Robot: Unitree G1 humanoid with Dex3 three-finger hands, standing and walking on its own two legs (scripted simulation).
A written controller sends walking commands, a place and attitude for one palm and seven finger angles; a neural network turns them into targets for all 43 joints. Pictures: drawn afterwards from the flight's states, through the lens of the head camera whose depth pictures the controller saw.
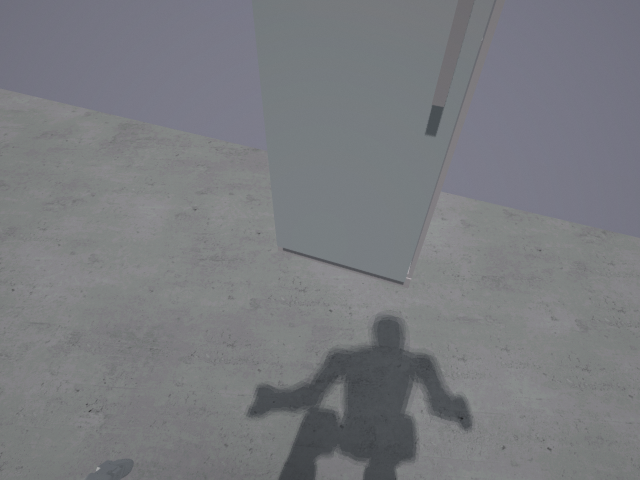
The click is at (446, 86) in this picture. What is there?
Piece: fridge door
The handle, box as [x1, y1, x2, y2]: [432, 0, 473, 106]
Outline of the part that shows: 473,0 458,0 432,104 443,106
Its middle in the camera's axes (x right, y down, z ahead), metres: +0.26 -0.43 +0.71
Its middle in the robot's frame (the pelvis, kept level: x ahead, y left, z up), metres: +0.86 -0.20 +0.23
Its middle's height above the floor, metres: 1.00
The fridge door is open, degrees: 0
